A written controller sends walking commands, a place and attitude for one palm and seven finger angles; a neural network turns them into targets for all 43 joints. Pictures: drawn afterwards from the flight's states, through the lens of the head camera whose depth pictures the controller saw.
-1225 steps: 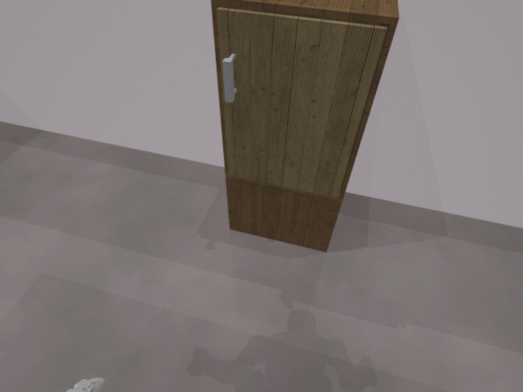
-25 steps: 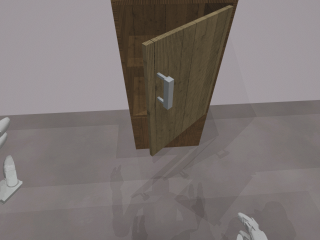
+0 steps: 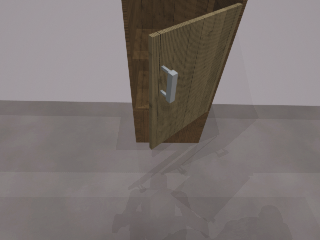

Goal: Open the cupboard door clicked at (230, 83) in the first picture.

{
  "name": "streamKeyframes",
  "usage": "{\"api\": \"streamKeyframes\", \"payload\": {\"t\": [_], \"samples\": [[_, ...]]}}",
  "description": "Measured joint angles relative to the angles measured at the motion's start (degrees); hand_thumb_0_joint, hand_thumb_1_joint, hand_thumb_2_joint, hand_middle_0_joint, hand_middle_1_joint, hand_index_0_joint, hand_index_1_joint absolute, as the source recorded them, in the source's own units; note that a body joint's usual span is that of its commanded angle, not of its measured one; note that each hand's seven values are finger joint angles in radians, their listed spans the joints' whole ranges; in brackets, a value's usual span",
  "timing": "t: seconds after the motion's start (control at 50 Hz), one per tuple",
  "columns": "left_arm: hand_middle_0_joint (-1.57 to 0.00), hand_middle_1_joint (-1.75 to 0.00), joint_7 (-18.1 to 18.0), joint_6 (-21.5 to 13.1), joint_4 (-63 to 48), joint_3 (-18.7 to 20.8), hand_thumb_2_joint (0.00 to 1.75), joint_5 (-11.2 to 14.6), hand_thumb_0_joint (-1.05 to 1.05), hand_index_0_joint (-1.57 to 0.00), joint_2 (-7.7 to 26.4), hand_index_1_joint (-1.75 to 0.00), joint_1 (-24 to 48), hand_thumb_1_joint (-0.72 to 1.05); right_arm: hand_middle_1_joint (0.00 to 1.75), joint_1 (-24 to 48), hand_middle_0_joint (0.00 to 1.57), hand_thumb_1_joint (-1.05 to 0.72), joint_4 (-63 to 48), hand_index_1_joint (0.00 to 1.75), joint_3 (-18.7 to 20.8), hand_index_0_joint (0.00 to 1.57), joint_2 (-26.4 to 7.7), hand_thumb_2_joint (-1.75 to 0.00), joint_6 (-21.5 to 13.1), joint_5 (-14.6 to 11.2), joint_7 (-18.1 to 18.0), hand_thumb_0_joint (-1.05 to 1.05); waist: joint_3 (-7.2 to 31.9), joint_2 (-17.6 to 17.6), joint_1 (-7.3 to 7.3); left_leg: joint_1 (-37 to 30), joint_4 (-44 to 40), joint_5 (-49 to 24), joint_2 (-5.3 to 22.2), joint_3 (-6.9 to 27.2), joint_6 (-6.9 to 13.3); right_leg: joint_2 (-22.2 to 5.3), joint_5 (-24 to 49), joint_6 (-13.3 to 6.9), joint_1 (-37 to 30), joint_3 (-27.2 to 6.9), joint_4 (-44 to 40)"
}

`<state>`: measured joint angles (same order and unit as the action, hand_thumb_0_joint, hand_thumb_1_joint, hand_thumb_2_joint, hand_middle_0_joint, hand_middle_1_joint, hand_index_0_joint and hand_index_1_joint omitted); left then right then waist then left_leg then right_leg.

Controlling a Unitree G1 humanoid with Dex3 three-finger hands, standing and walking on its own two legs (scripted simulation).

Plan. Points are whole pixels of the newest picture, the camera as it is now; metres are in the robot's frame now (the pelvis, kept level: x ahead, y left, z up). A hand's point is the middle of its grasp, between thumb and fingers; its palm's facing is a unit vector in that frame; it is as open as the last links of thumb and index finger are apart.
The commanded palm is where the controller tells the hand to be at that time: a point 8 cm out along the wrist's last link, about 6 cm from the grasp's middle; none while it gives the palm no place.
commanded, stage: let the arm hang, fingers relaxed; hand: left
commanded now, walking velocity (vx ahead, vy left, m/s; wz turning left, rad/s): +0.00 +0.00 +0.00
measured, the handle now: (167, 84) +0.59 +0.00 +0.04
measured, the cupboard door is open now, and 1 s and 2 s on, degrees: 39 39 39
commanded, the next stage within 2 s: look to check the result in 0.70 s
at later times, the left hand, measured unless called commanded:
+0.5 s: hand out of the picture +0.01 +0.17 -0.17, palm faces +0.02 -0.98 -0.18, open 7.4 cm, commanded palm none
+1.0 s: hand out of the picture +0.01 +0.19 -0.17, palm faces +0.02 -0.98 -0.21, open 7.4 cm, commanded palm none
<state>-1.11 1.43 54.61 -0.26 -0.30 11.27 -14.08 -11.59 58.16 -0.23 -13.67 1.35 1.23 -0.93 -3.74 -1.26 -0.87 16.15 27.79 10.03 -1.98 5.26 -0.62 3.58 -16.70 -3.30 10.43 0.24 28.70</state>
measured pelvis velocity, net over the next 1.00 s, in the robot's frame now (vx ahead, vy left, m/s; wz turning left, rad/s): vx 0.02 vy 0.02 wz -0.01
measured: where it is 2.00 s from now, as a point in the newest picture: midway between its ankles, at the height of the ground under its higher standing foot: outside the picture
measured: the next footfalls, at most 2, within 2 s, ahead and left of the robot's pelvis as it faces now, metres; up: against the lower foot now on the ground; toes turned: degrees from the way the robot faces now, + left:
none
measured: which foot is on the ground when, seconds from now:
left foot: down 0.00-1.00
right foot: down 0.00-1.00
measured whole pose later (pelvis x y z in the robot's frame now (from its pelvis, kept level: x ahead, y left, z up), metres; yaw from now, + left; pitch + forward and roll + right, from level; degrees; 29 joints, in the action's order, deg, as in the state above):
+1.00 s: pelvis +0.02 +0.02 +0.01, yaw -1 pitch -1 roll +0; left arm -1.9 -0.2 65.7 0.3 -0.2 8.8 -16.4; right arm -13.6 65.4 -0.6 -9.1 -0.1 0.9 -2.3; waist -2.9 0.5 -0.4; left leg 12.1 22.7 9.1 -3.2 4.1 1.1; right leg 2.0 -15.5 -1.8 6.4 -1.1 23.3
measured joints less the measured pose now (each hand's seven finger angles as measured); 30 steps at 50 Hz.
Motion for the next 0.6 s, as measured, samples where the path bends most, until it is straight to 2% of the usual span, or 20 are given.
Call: {"api": "streamKeyframes", "payload": {"t": [0.08, 0.24, 0.52, 0.6], "samples": [[-0.20, -0.30, 0.0, -0.3, 4.8, 0.2, 0.90, 0.1, -0.01, -0.20, 0.7, -0.30, -0.8, 0.96, 0.30, -1.3, 0.20, -0.91, 3.0, 0.30, -0.2, 0.20, 1.1, -0.90, 0.4, -0.1, -0.3, 0.00, -0.2, 1.7, 0.33, -1.0, -1.7, -1.1, 0.6, 0.4, -0.2, 0.6, 1.9, -0.2, -1.6, 0.2, -3.2], [-0.20, -0.30, -0.4, -0.5, 10.0, 0.5, 0.90, 0.3, 0.00, -0.20, 0.1, -0.30, -2.4, 0.92, 0.30, -3.5, 0.20, -0.91, 6.4, 0.30, -0.5, 0.20, 3.5, -0.90, 0.2, -0.2, -0.6, 0.00, 0.3, 3.8, -0.08, -2.4, -3.3, -1.7, 0.7, 0.0, 0.0, 0.6, 2.8, 0.0, -3.2, -0.2, -5.2], [-0.20, -0.30, -0.6, -1.4, 10.5, 0.2, 0.90, 0.4, 0.00, -0.20, -4.1, -0.30, -1.5, 0.91, 0.30, -4.8, 0.20, -0.91, 8.1, 0.30, -0.8, 0.20, 6.0, -0.90, -0.7, -0.2, -1.2, 0.00, 1.3, 2.0, -0.10, -3.0, -3.9, -1.3, -0.2, -0.8, 0.8, -0.5, 1.8, 0.7, -3.1, -0.9, -4.5], [-0.20, -0.30, -0.8, -1.4, 10.8, 0.3, 0.90, 0.3, 0.01, -0.20, -4.1, -0.30, -1.6, 0.92, 0.30, -4.4, 0.20, -0.91, 8.0, 0.30, -0.6, 0.20, 6.2, -0.90, -1.0, -0.2, -1.3, 0.00, 1.5, 1.3, -0.06, -3.1, -3.9, -1.1, -0.4, -0.9, 1.0, -0.7, 1.6, 0.9, -3.2, -1.0, -4.5]]}}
